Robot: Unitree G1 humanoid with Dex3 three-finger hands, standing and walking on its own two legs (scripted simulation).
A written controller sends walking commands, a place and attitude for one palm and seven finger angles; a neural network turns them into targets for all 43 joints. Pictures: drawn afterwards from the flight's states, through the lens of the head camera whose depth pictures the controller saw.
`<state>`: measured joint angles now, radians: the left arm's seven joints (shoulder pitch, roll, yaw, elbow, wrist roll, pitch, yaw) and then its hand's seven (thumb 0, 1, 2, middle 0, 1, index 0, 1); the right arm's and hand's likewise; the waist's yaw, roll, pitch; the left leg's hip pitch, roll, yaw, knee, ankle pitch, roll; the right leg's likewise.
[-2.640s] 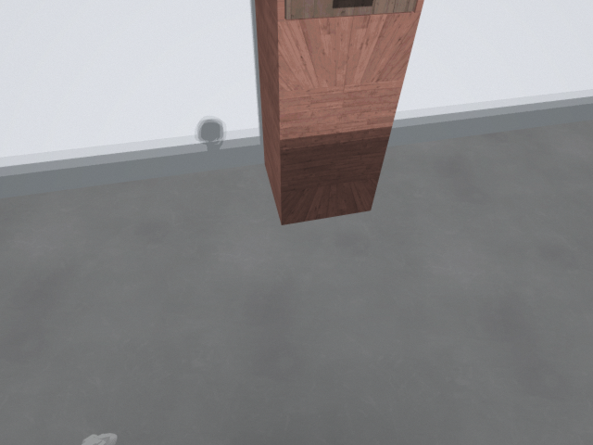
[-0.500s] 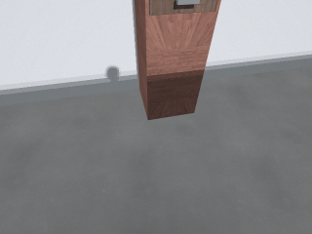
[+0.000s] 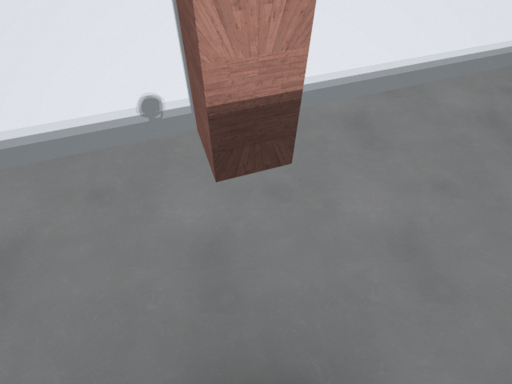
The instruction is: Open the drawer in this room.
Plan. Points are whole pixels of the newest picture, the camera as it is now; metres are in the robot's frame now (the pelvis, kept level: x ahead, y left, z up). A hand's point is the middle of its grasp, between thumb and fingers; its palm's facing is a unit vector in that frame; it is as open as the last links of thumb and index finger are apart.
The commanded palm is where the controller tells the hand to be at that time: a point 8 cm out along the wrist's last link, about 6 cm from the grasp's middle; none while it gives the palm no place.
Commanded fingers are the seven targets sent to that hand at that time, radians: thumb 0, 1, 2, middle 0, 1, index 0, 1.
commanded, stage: walk to a spot facing it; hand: left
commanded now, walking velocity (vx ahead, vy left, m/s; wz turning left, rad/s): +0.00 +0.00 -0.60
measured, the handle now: out of the picture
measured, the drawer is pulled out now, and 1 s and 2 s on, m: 0.00 0.00 0.00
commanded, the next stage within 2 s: none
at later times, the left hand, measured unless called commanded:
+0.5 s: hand out of the picture +0.07 +0.22 -0.17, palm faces -0.17 -0.96 -0.22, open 7.4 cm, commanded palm none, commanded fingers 0.00 0.90 0.90 -0.20 -0.30 -0.20 -0.30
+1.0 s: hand (268, 306) +0.30 +0.00 -0.17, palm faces -0.64 -0.75 -0.17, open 7.4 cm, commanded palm none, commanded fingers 0.00 0.90 0.90 -0.20 -0.30 -0.20 -0.30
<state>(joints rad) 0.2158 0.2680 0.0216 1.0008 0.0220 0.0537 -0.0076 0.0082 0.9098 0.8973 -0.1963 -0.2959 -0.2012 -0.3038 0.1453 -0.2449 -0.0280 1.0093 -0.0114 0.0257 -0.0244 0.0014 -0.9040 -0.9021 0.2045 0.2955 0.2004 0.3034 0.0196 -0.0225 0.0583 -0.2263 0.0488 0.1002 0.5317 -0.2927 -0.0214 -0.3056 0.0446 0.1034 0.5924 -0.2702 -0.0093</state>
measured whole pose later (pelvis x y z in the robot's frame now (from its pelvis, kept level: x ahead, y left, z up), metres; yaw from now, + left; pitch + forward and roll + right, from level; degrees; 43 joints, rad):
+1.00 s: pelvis +0.07 -0.06 -0.02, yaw -36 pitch +0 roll -1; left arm 0.07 0.24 0.06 0.90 0.04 -0.02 -0.06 0.01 0.91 0.90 -0.19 -0.30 -0.20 -0.30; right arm 0.52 -0.17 -0.03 1.08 -0.02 -0.03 -0.01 0.00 -0.90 -0.90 0.20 0.30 0.20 0.30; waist -0.06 -0.02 0.10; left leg -0.05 0.20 0.26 0.77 -0.53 -0.08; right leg -0.46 -0.03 -0.15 0.63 -0.17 -0.06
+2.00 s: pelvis +0.36 -0.35 -0.02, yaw -54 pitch +0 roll -1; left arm 0.15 0.18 0.07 1.03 0.02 -0.07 -0.01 0.01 0.92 0.90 -0.19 -0.30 -0.20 -0.30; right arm 0.48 -0.09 -0.04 1.21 -0.01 -0.02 -0.01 0.00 -0.91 -0.90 0.20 0.30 0.20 0.30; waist -0.03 0.01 0.08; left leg -0.21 0.16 0.13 1.13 -0.48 -0.03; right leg -0.41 -0.02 -0.19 0.67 -0.25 -0.09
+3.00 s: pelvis +0.50 -0.54 +0.00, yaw -28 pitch +1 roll +1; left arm 0.19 0.17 0.04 0.87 0.03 0.01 0.03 0.01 0.91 0.90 -0.20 -0.30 -0.20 -0.30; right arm 0.21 -0.25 -0.11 0.93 -0.02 0.08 0.02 0.00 -0.91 -0.90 0.20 0.30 0.20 0.30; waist -0.03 0.04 0.04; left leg -0.56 -0.03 -0.01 1.06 -0.38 -0.05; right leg -0.23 -0.06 -0.13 0.52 -0.30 -0.01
